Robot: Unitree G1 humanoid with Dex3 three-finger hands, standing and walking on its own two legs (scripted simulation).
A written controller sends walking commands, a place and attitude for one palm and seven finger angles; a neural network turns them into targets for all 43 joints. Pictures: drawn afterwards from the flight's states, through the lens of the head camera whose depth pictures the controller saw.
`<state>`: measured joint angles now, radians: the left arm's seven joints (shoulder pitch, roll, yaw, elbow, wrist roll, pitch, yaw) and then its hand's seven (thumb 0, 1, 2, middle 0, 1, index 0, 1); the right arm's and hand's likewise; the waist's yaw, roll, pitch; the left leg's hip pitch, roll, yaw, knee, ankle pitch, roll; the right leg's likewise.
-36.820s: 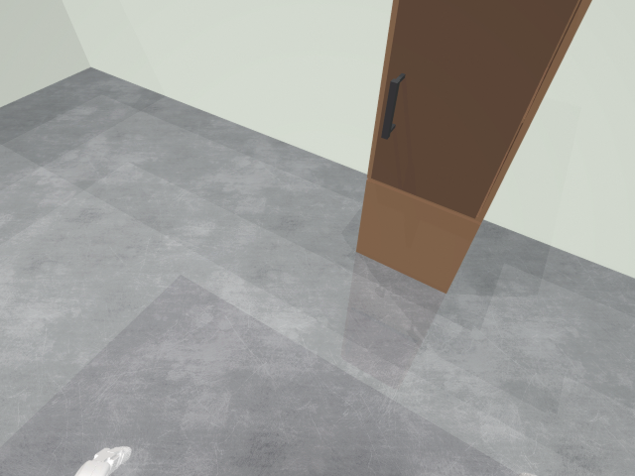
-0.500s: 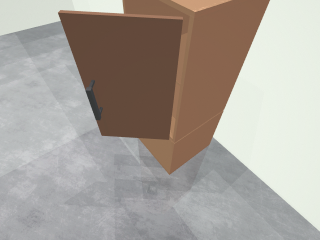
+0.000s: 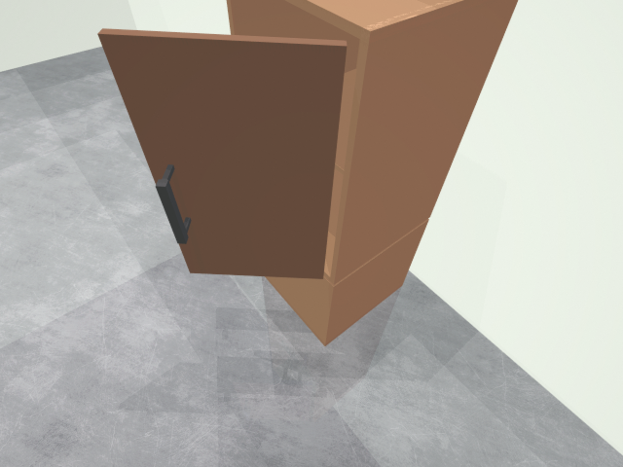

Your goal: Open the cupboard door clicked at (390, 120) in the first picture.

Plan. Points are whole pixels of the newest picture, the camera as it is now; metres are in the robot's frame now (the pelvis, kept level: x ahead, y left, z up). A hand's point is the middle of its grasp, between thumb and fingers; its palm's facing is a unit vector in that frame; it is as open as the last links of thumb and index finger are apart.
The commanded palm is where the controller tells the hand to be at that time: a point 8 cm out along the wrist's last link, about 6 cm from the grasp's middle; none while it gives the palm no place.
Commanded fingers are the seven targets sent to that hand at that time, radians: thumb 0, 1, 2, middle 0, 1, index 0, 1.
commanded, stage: look again from close up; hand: left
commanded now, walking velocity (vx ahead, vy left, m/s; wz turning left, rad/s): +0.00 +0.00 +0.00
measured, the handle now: (176, 206) +0.57 +0.29 -0.07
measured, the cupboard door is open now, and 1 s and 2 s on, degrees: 49 49 49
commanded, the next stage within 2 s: shuffle to correct the standing spot in 0.52 s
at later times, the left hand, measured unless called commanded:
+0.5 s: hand out of the picture -0.05 +0.17 -0.18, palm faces +0.03 -0.98 -0.19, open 7.3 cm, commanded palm none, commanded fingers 0.00 0.90 0.90 -0.20 -0.30 -0.20 -0.30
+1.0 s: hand out of the picture -0.06 +0.20 -0.19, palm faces +0.04 -0.99 -0.16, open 7.4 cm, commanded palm none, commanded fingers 0.00 0.90 0.90 -0.20 -0.30 -0.20 -0.30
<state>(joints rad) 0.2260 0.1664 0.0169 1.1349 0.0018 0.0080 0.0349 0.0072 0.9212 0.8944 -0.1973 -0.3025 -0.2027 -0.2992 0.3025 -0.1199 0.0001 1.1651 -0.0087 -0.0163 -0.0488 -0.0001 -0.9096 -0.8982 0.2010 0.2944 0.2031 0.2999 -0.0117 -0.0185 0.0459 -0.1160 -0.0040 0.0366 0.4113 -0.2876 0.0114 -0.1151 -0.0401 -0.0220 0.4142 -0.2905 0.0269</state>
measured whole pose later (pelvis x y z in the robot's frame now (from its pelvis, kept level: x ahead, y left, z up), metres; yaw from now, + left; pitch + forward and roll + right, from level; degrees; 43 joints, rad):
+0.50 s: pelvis -0.05 +0.00 -0.01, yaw +0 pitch -3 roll +0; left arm 0.31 0.16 -0.01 1.07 0.02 0.00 0.03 0.01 0.91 0.89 -0.20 -0.30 -0.20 -0.30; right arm 0.25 -0.18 -0.01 1.03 -0.01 -0.01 -0.02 0.00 -0.93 -0.90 0.20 0.29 0.20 0.30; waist 0.00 0.00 0.01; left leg -0.21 0.00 0.04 0.52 -0.27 0.01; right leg -0.20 -0.04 -0.02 0.52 -0.27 0.02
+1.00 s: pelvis -0.04 +0.03 -0.01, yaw +0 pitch -1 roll +0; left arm 0.37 0.16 0.03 1.06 0.03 0.03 0.02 0.01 0.91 0.89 -0.20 -0.30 -0.20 -0.30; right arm 0.42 -0.14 -0.01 1.07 -0.02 -0.02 -0.02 0.00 -0.91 -0.90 0.20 0.29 0.20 0.30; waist -0.01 -0.03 0.00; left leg -0.23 -0.02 0.07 0.54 -0.30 0.06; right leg -0.32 -0.05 -0.04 0.77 -0.46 -0.03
